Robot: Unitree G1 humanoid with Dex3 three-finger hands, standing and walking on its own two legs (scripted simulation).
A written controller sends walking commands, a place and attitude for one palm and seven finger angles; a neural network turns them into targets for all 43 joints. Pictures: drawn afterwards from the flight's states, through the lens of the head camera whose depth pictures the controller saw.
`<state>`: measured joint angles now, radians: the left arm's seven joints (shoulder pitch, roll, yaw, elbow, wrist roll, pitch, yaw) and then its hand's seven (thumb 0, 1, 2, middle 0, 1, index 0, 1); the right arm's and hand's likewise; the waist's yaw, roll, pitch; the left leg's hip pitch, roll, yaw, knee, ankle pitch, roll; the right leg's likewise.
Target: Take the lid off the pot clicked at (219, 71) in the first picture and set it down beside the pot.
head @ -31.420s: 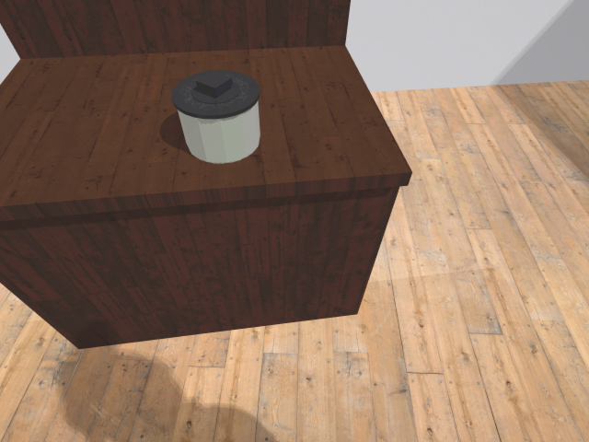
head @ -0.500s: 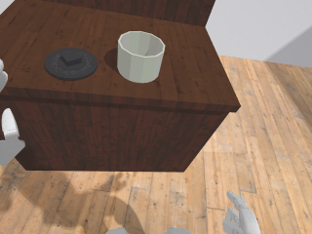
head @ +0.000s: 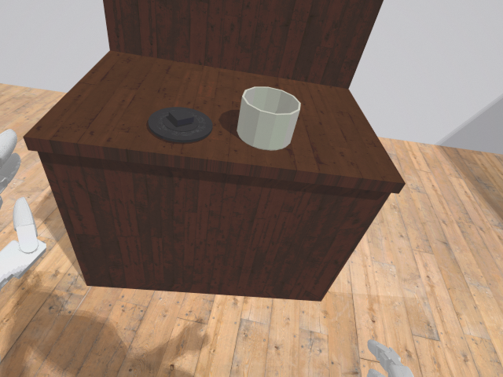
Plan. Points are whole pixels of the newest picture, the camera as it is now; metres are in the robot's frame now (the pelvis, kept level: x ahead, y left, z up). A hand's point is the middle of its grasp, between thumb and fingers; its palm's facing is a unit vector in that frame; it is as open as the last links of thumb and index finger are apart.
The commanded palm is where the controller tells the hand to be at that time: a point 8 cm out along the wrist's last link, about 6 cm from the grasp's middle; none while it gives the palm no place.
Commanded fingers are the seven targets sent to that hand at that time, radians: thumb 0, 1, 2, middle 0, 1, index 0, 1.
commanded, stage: stop stepping back and stand still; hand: left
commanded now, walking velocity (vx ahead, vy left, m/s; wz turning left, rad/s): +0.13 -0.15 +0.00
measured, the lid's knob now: (181, 117) +0.76 +0.25 +0.02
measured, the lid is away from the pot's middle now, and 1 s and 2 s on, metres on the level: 0.25 0.25 0.25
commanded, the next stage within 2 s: let the arm hang, fingers relaxed in 1.28 s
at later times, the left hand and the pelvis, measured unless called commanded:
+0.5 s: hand (69, 362) +0.16 +0.29 -0.09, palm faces +0.20 -0.94 -0.29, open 7.4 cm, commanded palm none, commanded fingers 0.00 0.90 0.90 -0.20 -0.30 -0.20 -0.30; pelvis +0.00 +0.06 -0.02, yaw +6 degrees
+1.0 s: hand out of the picture +0.13 +0.24 -0.15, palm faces +0.14 -0.96 -0.23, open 7.4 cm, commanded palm none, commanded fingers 0.00 0.90 0.90 -0.20 -0.30 -0.20 -0.30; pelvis +0.12 +0.04 +0.01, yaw +6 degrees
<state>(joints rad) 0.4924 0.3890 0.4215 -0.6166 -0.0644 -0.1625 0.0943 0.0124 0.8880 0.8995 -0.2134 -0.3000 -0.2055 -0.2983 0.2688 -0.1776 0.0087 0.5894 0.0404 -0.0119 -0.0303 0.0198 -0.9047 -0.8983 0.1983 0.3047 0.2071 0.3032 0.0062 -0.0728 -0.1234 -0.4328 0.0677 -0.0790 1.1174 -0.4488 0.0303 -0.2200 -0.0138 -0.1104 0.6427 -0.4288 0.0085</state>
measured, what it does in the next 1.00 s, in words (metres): walks ahead: left foot, then right foot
